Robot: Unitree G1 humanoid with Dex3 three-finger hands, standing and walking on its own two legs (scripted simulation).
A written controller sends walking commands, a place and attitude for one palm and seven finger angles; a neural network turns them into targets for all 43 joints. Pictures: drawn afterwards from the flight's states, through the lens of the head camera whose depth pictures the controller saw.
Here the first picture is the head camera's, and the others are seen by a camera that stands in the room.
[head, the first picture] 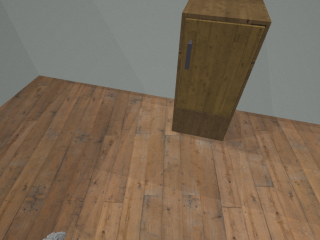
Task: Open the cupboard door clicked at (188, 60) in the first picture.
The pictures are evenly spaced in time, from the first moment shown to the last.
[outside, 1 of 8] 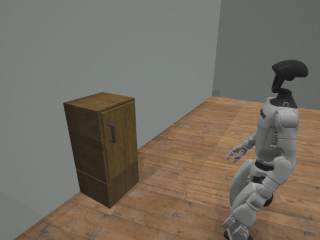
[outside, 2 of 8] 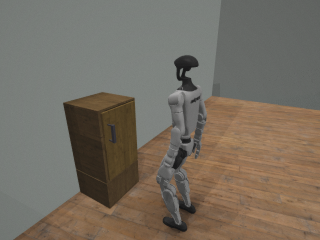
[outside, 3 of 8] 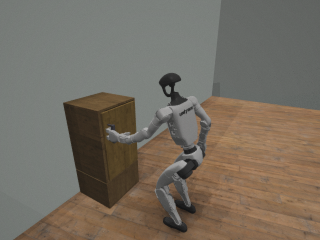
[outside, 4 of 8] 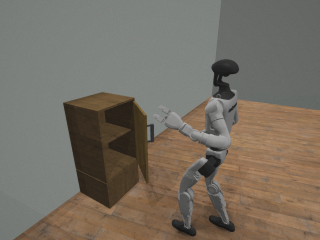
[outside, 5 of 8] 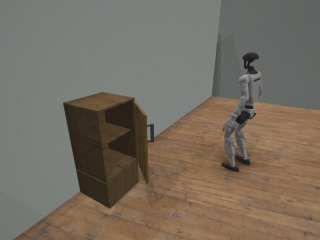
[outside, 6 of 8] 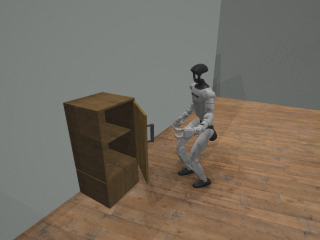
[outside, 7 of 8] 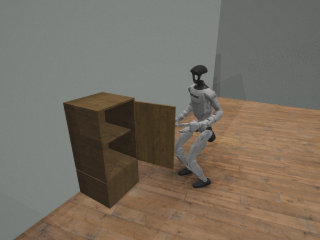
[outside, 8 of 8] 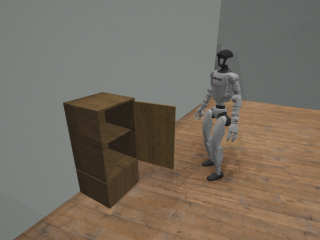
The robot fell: no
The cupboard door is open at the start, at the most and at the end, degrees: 0 97 97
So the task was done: yes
